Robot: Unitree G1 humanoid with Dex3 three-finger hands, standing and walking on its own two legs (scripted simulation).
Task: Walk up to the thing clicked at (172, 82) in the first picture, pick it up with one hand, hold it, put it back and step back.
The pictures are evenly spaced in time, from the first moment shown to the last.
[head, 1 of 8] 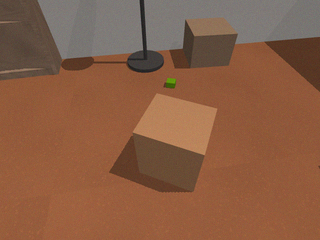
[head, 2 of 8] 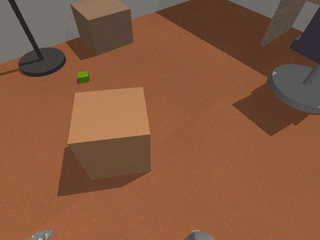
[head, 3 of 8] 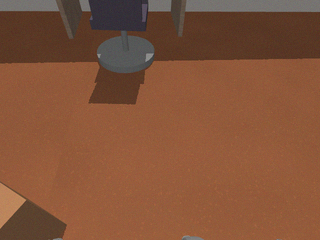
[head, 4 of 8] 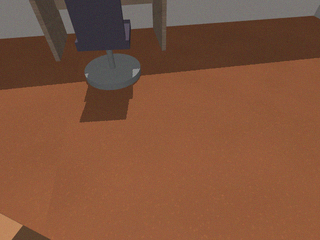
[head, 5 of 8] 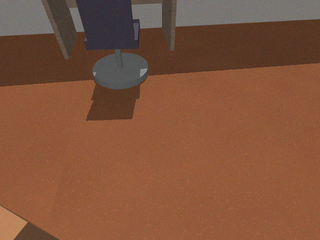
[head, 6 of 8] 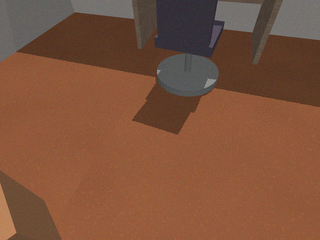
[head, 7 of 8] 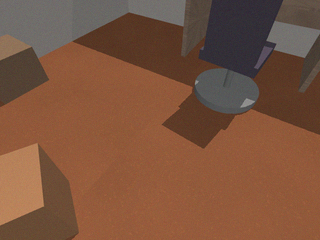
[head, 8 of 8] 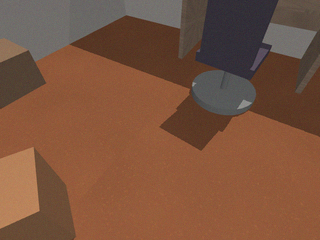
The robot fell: no
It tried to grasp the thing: no
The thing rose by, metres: 0.00
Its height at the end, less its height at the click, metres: +0.00
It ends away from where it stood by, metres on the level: 0.00
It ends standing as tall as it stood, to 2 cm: yes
